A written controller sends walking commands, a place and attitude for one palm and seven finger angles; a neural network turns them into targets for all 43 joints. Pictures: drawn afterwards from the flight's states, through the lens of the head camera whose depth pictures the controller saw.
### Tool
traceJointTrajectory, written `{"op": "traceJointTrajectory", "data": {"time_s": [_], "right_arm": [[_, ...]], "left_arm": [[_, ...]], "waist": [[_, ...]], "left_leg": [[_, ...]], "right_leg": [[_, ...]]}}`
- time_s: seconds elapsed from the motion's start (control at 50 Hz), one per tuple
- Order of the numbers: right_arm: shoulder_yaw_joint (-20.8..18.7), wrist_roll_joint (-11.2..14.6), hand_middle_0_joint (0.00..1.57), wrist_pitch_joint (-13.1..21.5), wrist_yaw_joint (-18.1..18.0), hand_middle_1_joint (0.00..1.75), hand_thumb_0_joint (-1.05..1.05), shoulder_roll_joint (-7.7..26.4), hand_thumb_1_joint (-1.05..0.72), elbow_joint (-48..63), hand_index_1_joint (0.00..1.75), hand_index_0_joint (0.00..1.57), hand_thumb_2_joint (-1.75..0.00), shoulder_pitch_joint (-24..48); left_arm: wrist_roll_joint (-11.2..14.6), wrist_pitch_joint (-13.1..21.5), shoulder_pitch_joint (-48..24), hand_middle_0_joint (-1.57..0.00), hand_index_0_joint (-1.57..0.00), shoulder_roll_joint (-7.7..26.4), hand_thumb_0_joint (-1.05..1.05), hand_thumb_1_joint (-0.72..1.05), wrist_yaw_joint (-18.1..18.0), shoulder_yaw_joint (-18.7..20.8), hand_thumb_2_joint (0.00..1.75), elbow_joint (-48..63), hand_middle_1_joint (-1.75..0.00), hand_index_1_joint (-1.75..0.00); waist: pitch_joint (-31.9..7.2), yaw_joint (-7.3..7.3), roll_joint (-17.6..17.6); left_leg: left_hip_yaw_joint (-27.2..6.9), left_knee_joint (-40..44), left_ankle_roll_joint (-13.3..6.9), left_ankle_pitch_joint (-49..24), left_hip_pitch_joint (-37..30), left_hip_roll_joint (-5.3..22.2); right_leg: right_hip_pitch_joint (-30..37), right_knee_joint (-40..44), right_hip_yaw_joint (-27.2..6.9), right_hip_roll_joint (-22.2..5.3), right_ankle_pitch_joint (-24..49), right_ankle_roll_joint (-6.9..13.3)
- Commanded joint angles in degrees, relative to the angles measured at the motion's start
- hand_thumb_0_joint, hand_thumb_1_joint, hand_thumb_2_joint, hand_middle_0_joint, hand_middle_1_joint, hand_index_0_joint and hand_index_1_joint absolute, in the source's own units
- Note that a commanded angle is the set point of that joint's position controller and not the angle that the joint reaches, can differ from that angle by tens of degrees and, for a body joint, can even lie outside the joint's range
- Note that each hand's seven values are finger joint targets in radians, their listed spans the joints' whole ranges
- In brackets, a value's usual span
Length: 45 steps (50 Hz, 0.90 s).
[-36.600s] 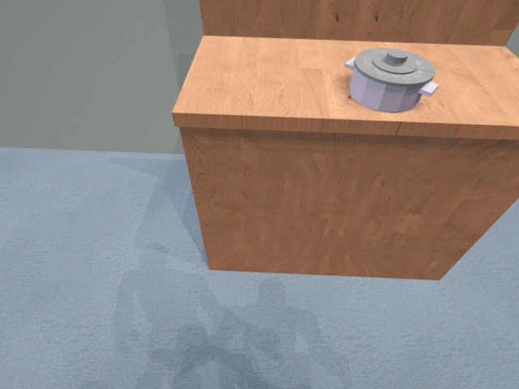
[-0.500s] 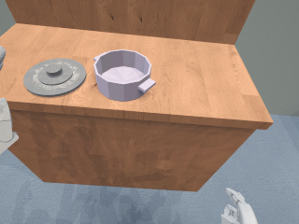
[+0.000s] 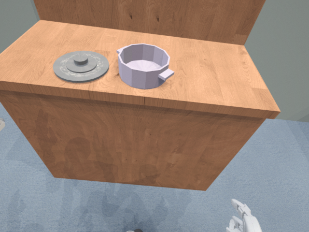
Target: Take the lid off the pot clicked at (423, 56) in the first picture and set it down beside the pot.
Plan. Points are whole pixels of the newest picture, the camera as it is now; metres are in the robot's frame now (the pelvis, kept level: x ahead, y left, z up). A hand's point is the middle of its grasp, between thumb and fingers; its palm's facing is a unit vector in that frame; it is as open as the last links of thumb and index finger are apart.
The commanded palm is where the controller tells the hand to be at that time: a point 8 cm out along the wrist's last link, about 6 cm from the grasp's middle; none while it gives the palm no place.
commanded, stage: step back with the hand held close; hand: left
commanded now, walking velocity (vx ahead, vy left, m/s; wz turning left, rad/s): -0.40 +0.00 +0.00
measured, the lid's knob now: (80, 59) +0.63 +0.29 +0.09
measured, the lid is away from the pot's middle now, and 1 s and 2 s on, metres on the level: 0.22 0.22 0.22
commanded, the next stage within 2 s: stop stepping back and stand still in 0.14 s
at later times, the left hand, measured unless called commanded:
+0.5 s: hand out of the picture +0.11 +0.28 +0.26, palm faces +0.30 -0.91 -0.28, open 7.5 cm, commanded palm +0.02 +0.33 +0.28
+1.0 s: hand out of the picture +0.00 +0.30 +0.26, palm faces +0.10 -0.84 -0.53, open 7.5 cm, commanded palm -0.04 +0.40 +0.28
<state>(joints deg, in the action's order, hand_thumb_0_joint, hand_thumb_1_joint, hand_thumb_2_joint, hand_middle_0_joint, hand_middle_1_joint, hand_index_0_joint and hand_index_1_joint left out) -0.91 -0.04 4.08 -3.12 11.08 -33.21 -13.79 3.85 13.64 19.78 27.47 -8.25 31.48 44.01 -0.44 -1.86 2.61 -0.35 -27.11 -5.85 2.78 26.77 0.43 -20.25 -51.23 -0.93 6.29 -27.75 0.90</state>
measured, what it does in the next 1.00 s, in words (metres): walks backwards: right foot, then left foot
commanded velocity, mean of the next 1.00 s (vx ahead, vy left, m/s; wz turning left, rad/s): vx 0.06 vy -0.11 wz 0.00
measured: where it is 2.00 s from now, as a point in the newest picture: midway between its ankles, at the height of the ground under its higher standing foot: outside the picture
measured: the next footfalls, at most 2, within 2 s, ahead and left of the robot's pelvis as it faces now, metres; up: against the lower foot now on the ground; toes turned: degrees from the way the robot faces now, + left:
right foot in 0.16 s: -0.08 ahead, -0.16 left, +0.00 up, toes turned -6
left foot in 0.30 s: +0.07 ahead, +0.09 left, +0.00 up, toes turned -8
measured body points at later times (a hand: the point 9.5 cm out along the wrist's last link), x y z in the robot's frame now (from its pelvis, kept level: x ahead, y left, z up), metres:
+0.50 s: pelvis -0.14 +0.07 +0.01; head -0.12 +0.13 +0.46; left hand +0.09 +0.33 +0.28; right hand -0.03 -0.17 -0.05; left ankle +0.02 +0.10 -0.72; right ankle -0.18 -0.05 -0.68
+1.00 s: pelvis -0.20 +0.14 +0.01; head -0.16 +0.19 +0.46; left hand -0.01 +0.35 +0.28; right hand -0.07 -0.07 -0.06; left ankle -0.19 +0.23 -0.73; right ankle -0.20 +0.01 -0.68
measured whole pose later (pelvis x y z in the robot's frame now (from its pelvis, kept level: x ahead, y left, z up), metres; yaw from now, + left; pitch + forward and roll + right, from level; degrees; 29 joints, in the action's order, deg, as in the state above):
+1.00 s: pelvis -0.20 +0.14 +0.01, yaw -7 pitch +3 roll -5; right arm 2.9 1.0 3.7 1.0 4.5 -31.0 -14.9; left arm 5.4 12.3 38.1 34.6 -5.8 30.0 57.9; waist 0.2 -2.8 -2.6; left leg -0.3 -27.2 -1.3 13.8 16.7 4.0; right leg -26.3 -45.2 5.3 2.8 -21.0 0.4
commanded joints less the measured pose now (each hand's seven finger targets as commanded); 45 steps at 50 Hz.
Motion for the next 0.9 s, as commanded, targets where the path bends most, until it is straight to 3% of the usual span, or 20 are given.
{"op": "traceJointTrajectory", "data": {"time_s": [0.0,0.08,0.16,0.2,0.22,0.24,0.26,0.28,0.34,0.44,0.5,0.52,0.56,0.62,0.68,0.72,0.74,0.76,0.8,0.88], "right_arm": [[-3.38,0.43,0.2,3.79,0.6,0.3,0.0,6.19,-0.9,8.69,0.3,0.2,-0.9,6.15],[-3.13,-0.02,0.2,2.9,0.59,0.3,0.0,5.63,-0.9,6.31,0.3,0.2,-0.9,3.56],[-1.32,0.22,0.2,2.74,-0.69,0.3,0.0,5.57,-0.9,5.35,0.3,0.2,-0.9,6.28],[-2.94,1.41,0.2,2.56,-0.55,0.3,0.0,6.29,-0.9,3.98,0.3,0.2,-0.9,7.3],[-5.55,2.73,0.2,7.28,0.86,0.3,0.0,18.19,-0.9,-8.6,0.3,0.2,-0.9,-0.31],[-2.79,2.79,0.2,2.06,0.61,0.3,0.0,7.84,-0.9,7.14,0.3,0.2,-0.9,8.85],[-1.83,0.95,0.2,2.41,-1.64,0.3,0.0,11.89,-0.9,5.44,0.3,0.2,-0.9,10.14],[-0.94,0.61,0.2,3.4,-1.07,0.3,0.0,8.77,-0.9,7.53,0.3,0.2,-0.9,9.74],[-1.06,0.97,0.2,4.99,1.01,0.3,0.0,6.07,-0.9,7.61,0.3,0.2,-0.9,8.43],[-2.19,0.2,0.2,4.19,3.57,0.3,0.0,4.44,-0.9,11.33,0.3,0.2,-0.9,11.09],[-1.38,0.04,0.2,1.87,3.27,0.3,0.0,3.63,-0.9,8.25,0.3,0.2,-0.9,5.77],[-2.06,0.82,0.2,0.26,2.92,0.3,0.0,4.15,-0.9,5.39,0.3,0.2,-0.9,4.33],[-1.43,1.6,0.2,-0.3,1.74,0.3,0.0,5.66,-0.9,5.63,0.3,0.2,-0.9,4.16],[-3.02,1.93,0.2,-0.83,1.23,0.3,0.0,7.99,-0.9,5.1,0.3,0.2,-0.9,8.45],[-1.15,1.95,0.2,0.83,-1.49,0.3,0.0,8.84,-0.9,4.68,0.3,0.2,-0.9,10.28],[-0.31,1.59,0.2,2.58,-0.03,0.3,0.0,8.64,-0.9,7.61,0.3,0.2,-0.9,8.38],[0.31,1.12,0.2,3.68,1.25,0.3,0.0,6.27,-0.9,8.55,0.3,0.2,-0.9,7.89],[-1.47,1.6,0.2,3.97,2.28,0.3,0.0,6.36,-0.9,9.38,0.3,0.2,-0.9,6.37],[-2.4,0.96,0.2,4.79,4.3,0.3,0.0,5.58,-0.9,11.44,0.3,0.2,-0.9,8.1],[-1.78,1.77,0.2,3.65,4.34,0.3,0.0,7.0,-0.9,11.89,0.3,0.2,-0.9,8.53]], "left_arm": [[1.29,2.08,0.86,-0.2,-0.2,10.98,0.0,0.9,-1.12,7.0,0.9,12.45,-0.3,-0.3],[1.86,2.32,0.76,-0.2,-0.2,11.39,0.0,0.9,-0.88,5.81,0.9,12.6,-0.3,-0.3],[1.02,4.69,-9.11,-0.2,-0.2,16.75,0.0,0.9,-1.01,7.51,0.9,10.71,-0.3,-0.3],[0.57,3.09,-15.59,-0.2,-0.2,12.7,0.0,0.9,0.99,4.0,0.9,7.37,-0.3,-0.3],[-2.27,-6.29,-1.94,-0.2,-0.2,-8.42,0.0,0.9,7.23,-23.85,0.9,-43.49,-0.3,-0.3],[1.07,-1.12,-31.67,-0.2,-0.2,15.29,0.0,0.9,3.84,1.76,0.9,15.37,-0.3,-0.3],[2.01,-0.19,-27.02,-0.2,-0.2,12.64,0.0,0.9,2.49,3.64,0.9,0.22,-0.3,-0.3],[2.37,1.18,-35.56,-0.2,-0.2,12.31,0.0,0.9,2.33,-0.83,0.9,8.46,-0.3,-0.3],[2.63,-1.3,-21.49,-0.2,-0.2,12.53,0.0,0.9,1.35,4.25,0.9,2.64,-0.3,-0.3],[2.41,-0.74,6.14,-0.2,-0.2,12.26,0.0,0.9,1.78,5.84,0.9,24.4,-0.3,-0.3],[0.82,0.06,16.59,-0.2,-0.2,15.99,0.0,0.9,1.09,8.85,0.9,29.57,-0.3,-0.3],[0.12,0.76,12.72,-0.2,-0.2,16.79,0.0,0.9,1.44,10.15,0.9,28.8,-0.3,-0.3],[0.71,0.64,0.1,-0.2,-0.2,21.84,0.0,0.9,1.96,15.07,0.9,17.04,-0.3,-0.3],[0.07,-1.66,-29.7,-0.2,-0.2,14.54,0.0,0.9,0.1,3.43,0.9,-28.47,-0.3,-0.3],[-1.12,-2.48,-33.71,-0.2,-0.2,10.96,0.0,0.9,0.37,-2.89,0.9,-16.88,-0.3,-0.3],[0.08,-0.78,-33.75,-0.2,-0.2,5.91,0.0,0.9,2.08,-8.6,0.9,-7.28,-0.3,-0.3],[0.83,0.75,-33.19,-0.2,-0.2,3.27,0.0,0.9,2.73,-10.81,0.9,-1.65,-0.3,-0.3],[1.34,0.99,-24.89,-0.2,-0.2,4.66,0.0,0.9,3.23,-8.45,0.9,2.25,-0.3,-0.3],[2.81,0.92,-13.3,-0.2,-0.2,6.78,0.0,0.9,3.42,-5.3,0.9,18.39,-0.3,-0.3],[2.3,2.19,12.41,-0.2,-0.2,21.53,0.0,0.9,0.11,11.28,0.9,30.81,-0.3,-0.3]], "waist": [[-13.72,1.98,8.19],[-17.19,0.84,7.75],[-7.25,0.54,-8.48],[-2.27,-1.15,-19.95],[0.43,-8.96,-6.5],[1.63,-1.05,-0.65],[7.53,-2.03,19.3],[9.04,-2.6,21.56],[-1.11,0.9,13.53],[-17.91,3.65,18.88],[-22.53,3.73,-3.58],[-17.0,1.78,-17.08],[-10.12,-1.64,-8.23],[7.05,-1.97,-19.87],[15.1,-1.29,7.35],[13.85,-1.17,36.54],[11.98,-1.68,29.88],[4.49,0.53,12.23],[-4.62,0.87,5.87],[-13.72,1.89,12.71]], "left_leg": [[-12.14,19.56,4.1,25.03,-10.22,10.91],[-6.84,9.5,9.92,15.4,-18.67,8.05],[-2.32,-36.23,8.07,24.74,-8.33,-0.11],[-8.41,-34.04,6.63,22.75,-9.08,3.31],[-14.15,-30.49,5.86,6.89,-10.82,9.94],[-14.27,-3.49,5.23,13.97,-8.35,5.38],[-24.91,12.95,2.94,14.21,-1.45,13.72],[-31.81,21.78,2.98,24.1,7.29,15.19],[-34.42,23.74,2.23,45.74,4.55,14.84],[-11.19,23.43,11.03,37.99,2.39,6.86],[5.53,-12.76,10.17,21.39,-0.98,-3.44],[4.01,-39.34,8.82,24.15,-3.48,-4.88],[-2.27,-63.28,5.81,21.37,6.81,-2.17],[-6.57,-41.69,5.87,22.76,9.25,8.01],[-0.54,-4.9,3.36,26.09,-10.7,5.32],[-25.0,12.78,1.78,12.66,-18.24,14.88],[-33.87,13.56,-3.63,9.24,-14.69,19.53],[-27.01,8.48,-6.26,-2.08,-19.83,18.85],[-32.95,10.88,-4.89,-2.15,-16.94,18.5],[-11.93,9.71,1.49,2.84,-17.18,12.76]], "right_leg": [[6.14,7.57,3.7,-0.4,-3.98,0.63],[8.35,33.4,2.61,-5.14,3.74,3.98],[-3.88,37.65,-7.74,-28.23,40.75,9.6],[-8.37,33.58,-2.81,-25.2,34.06,7.93],[-16.09,17.81,-0.79,-24.92,28.38,1.14],[-9.03,15.36,3.83,-9.44,12.27,0.04],[-9.62,0.59,3.0,-3.29,-1.52,-0.96],[-5.18,-11.25,-3.54,0.04,-8.7,-0.12],[-2.5,-12.18,-4.94,-1.11,-2.3,-0.83],[20.57,7.26,6.03,2.06,-2.25,1.28],[26.17,30.42,0.76,-8.35,3.75,6.2],[9.39,33.68,-1.59,-17.42,19.1,9.44],[-2.83,33.1,-0.9,-24.0,21.41,11.33],[-7.0,43.33,-19.27,-28.16,-11.61,11.66],[-13.46,26.97,-4.29,-20.77,-2.62,8.08],[-20.21,-0.8,7.91,-4.32,-6.03,1.69],[-19.23,-9.56,-0.19,-3.56,-6.91,1.5],[-16.77,-7.9,-2.68,-6.21,-3.87,0.86],[-12.75,-11.72,-1.63,-4.88,-1.15,-0.09],[-4.52,0.25,3.94,-4.9,9.38,-1.28]]}}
